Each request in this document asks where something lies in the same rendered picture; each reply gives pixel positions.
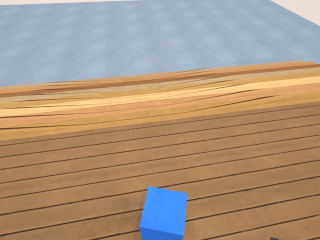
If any carton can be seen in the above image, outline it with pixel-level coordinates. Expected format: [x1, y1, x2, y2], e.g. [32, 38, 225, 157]
[139, 186, 187, 240]

